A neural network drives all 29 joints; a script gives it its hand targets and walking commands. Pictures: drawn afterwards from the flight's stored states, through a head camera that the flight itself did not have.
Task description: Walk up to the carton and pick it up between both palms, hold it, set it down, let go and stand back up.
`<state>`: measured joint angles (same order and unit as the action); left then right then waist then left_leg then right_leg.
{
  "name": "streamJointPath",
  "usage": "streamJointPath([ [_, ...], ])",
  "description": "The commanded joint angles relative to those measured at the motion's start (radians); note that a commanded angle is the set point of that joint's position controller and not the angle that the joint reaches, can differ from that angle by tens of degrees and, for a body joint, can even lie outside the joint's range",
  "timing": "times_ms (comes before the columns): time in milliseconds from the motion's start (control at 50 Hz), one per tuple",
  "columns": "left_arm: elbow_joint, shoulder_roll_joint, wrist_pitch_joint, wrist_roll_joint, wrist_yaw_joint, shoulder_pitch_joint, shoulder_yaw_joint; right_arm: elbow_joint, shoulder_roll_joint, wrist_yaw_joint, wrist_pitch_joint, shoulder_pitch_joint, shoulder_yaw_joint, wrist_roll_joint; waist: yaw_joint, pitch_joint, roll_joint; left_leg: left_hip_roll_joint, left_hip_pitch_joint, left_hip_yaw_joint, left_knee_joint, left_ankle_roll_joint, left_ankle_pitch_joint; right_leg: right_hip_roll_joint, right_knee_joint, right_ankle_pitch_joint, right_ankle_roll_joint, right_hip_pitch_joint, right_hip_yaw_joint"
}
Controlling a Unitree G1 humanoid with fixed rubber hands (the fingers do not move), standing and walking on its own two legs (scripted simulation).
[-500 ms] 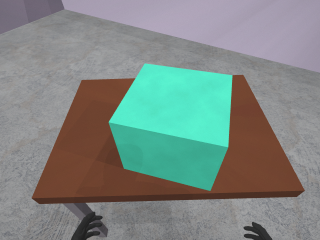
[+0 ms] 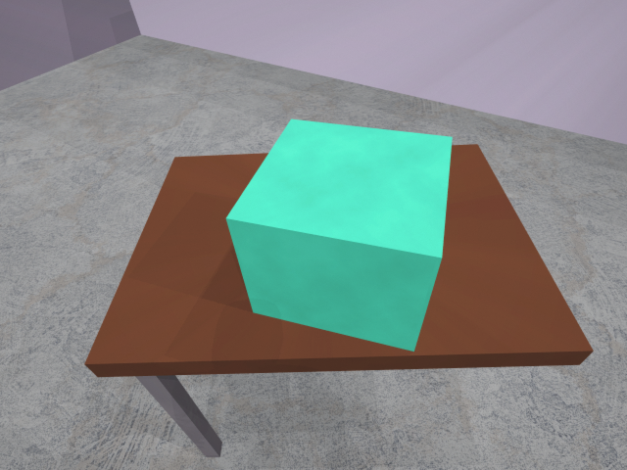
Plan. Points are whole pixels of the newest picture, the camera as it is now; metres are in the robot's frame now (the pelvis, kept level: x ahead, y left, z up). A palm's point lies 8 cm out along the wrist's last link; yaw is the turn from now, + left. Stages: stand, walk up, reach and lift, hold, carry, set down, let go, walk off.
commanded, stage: stand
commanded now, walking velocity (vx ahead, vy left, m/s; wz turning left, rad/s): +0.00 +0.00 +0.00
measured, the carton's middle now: (348, 228) +0.49 -0.02 +0.01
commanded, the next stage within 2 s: none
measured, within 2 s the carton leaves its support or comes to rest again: neither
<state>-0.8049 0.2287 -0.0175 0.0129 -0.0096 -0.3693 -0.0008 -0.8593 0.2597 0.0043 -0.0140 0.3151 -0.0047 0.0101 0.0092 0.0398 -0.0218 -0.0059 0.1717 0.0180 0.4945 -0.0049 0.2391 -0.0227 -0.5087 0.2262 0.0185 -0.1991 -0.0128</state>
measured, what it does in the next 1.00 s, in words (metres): stands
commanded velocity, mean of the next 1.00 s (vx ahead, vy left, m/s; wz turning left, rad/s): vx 0.00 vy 0.00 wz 0.00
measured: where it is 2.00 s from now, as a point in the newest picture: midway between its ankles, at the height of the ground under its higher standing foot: outside the picture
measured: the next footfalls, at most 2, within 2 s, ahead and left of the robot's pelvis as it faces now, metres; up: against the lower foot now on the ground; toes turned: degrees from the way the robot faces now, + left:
none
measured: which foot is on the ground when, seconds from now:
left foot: down 0.00-1.00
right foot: down 0.00-1.00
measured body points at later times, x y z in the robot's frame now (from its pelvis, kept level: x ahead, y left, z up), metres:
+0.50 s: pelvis -0.03 -0.01 -0.01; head -0.03 -0.02 +0.44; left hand -0.01 +0.25 -0.14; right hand -0.02 -0.27 -0.15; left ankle +0.02 +0.12 -0.74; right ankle +0.04 -0.13 -0.74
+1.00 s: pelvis +0.00 -0.01 +0.00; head +0.00 -0.02 +0.45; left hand +0.04 +0.24 -0.14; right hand +0.01 -0.26 -0.15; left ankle +0.02 +0.12 -0.74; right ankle +0.04 -0.13 -0.74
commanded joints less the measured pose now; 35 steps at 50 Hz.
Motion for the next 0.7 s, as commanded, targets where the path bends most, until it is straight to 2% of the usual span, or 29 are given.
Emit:
streamJointPath([
  [0, 0.057, 0.173, -0.024, 0.001, -0.006, -0.036, -0.048, 0.063, 0.145, -0.006, -0.016, 0.030, 0.038, 0.001, 0.001, 0.110, 0.024, -0.083, 0.144, -0.126, -0.192, 0.022, 0.206, -0.055, 0.151, 0.104, -0.026, -0.080, -0.091],
  [120, 0.027, 0.154, -0.023, 0.001, -0.006, -0.064, -0.044, 0.046, 0.145, -0.009, -0.014, 0.036, 0.040, 0.004, -0.001, 0.090, 0.005, -0.082, 0.152, -0.127, -0.189, 0.024, 0.261, -0.049, 0.146, 0.149, -0.026, -0.091, -0.093],
  [140, 0.024, 0.160, -0.024, -0.002, -0.007, -0.056, -0.046, 0.043, 0.140, -0.009, -0.014, 0.041, 0.038, 0.001, -0.006, 0.081, 0.030, -0.080, 0.152, -0.125, -0.179, 0.025, 0.249, -0.052, 0.149, 0.150, -0.032, -0.090, -0.101],
  [200, 0.017, 0.166, -0.021, -0.003, -0.008, -0.058, -0.048, 0.028, 0.138, -0.011, -0.012, 0.061, 0.041, 0.003, -0.008, 0.083, 0.050, -0.077, 0.147, -0.135, -0.176, 0.021, 0.259, -0.053, 0.161, 0.203, -0.033, -0.118, -0.115],
  [300, 0.009, 0.166, -0.013, 0.004, -0.009, -0.066, -0.052, 0.020, 0.137, -0.012, -0.005, 0.075, 0.044, 0.005, -0.001, 0.108, 0.023, -0.062, 0.168, -0.122, -0.156, 0.015, 0.300, -0.053, 0.179, 0.289, -0.033, -0.164, -0.127],
  [320, 0.006, 0.177, -0.014, 0.003, -0.010, -0.065, -0.054, 0.015, 0.131, -0.012, -0.004, 0.085, 0.046, 0.006, -0.002, 0.097, 0.047, -0.063, 0.161, -0.124, -0.150, 0.018, 0.301, -0.053, 0.181, 0.303, -0.033, -0.164, -0.136],
  [340, 0.005, 0.171, -0.012, 0.005, -0.010, -0.062, -0.053, 0.018, 0.136, -0.012, -0.003, 0.087, 0.046, 0.006, -0.005, 0.104, 0.034, -0.059, 0.160, -0.126, -0.147, 0.019, 0.297, -0.054, 0.184, 0.310, -0.039, -0.187, -0.140],
  [360, 0.005, 0.178, -0.011, 0.004, -0.011, -0.056, -0.055, 0.012, 0.131, -0.012, -0.002, 0.092, 0.044, 0.005, -0.008, 0.119, 0.059, -0.056, 0.162, -0.124, -0.143, 0.018, 0.287, -0.050, 0.192, 0.314, -0.036, -0.201, -0.138],
  [420, 0.002, 0.161, -0.013, -0.005, -0.012, -0.056, -0.052, 0.002, 0.132, -0.015, -0.009, 0.119, 0.046, 0.010, -0.015, 0.071, 0.058, -0.057, 0.137, -0.129, -0.130, 0.013, 0.219, -0.052, 0.176, 0.251, -0.036, -0.165, -0.135],
  [440, -0.006, 0.160, -0.010, -0.001, -0.012, -0.072, -0.054, -0.005, 0.132, -0.015, -0.004, 0.120, 0.049, 0.011, -0.008, 0.065, 0.063, -0.049, 0.154, -0.123, -0.125, 0.016, 0.284, -0.053, 0.185, 0.326, -0.035, -0.169, -0.148],
  [480, -0.015, 0.169, -0.002, 0.001, -0.013, -0.061, -0.058, -0.006, 0.124, -0.015, 0.001, 0.112, 0.049, 0.008, -0.016, 0.119, 0.042, -0.043, 0.169, -0.125, -0.131, 0.014, 0.309, -0.052, 0.193, 0.369, -0.036, -0.221, -0.151],
  [500, -0.010, 0.171, 0.001, 0.003, -0.013, -0.059, -0.056, -0.004, 0.124, -0.015, 0.001, 0.117, 0.048, 0.008, -0.010, 0.118, 0.024, -0.048, 0.178, -0.128, -0.139, 0.013, 0.325, -0.052, 0.184, 0.372, -0.036, -0.220, -0.152],
  [520, -0.013, 0.168, 0.001, 0.003, -0.014, -0.059, -0.055, -0.001, 0.124, -0.015, -0.001, 0.110, 0.047, 0.009, -0.006, 0.111, 0.020, -0.056, 0.187, -0.144, -0.147, 0.016, 0.316, -0.040, 0.166, 0.320, -0.035, -0.197, -0.144],
  [540, -0.016, 0.166, 0.000, 0.003, -0.014, -0.063, -0.055, -0.003, 0.124, -0.016, -0.002, 0.119, 0.048, 0.008, -0.004, 0.096, 0.032, -0.059, 0.201, -0.155, -0.155, 0.016, 0.325, -0.041, 0.157, 0.307, -0.031, -0.172, -0.136],
  [580, -0.018, 0.165, 0.002, 0.003, -0.014, -0.062, -0.059, -0.006, 0.129, -0.018, 0.000, 0.118, 0.048, 0.004, -0.005, 0.091, 0.029, -0.052, 0.202, -0.155, -0.155, 0.019, 0.363, -0.043, 0.162, 0.338, -0.033, -0.185, -0.147],
  [640, -0.018, 0.155, -0.006, -0.002, -0.015, -0.054, -0.052, -0.002, 0.121, -0.021, -0.007, 0.103, 0.045, 0.005, 0.002, 0.062, 0.018, -0.055, 0.172, -0.147, -0.135, 0.019, 0.234, -0.046, 0.151, 0.225, -0.031, -0.137, -0.150],
  [680, -0.019, 0.159, -0.008, -0.003, -0.016, -0.043, -0.050, -0.007, 0.117, -0.021, -0.009, 0.122, 0.044, 0.006, -0.009, 0.051, 0.059, -0.048, 0.141, -0.138, -0.116, 0.014, 0.183, -0.053, 0.166, 0.233, -0.033, -0.147, -0.154],
])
